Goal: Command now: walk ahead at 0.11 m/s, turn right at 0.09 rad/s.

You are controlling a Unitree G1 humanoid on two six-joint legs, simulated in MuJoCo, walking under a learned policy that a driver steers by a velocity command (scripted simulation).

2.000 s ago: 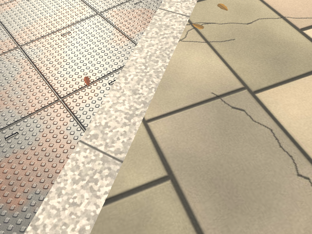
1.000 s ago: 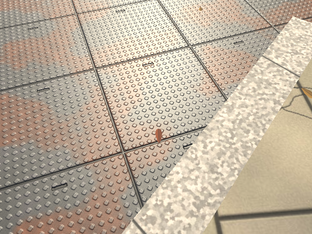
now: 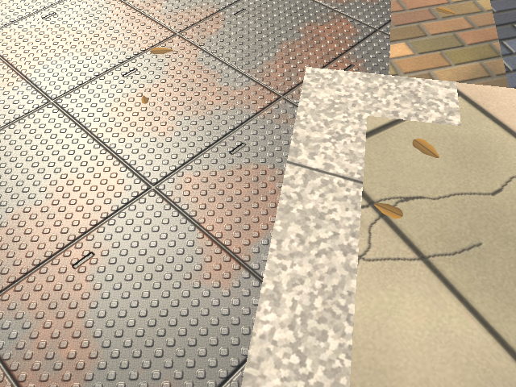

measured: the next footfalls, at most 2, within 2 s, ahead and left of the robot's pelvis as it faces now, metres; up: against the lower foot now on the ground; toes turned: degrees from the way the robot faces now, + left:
left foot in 0.26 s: +0.05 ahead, +0.12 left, +0.00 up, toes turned +0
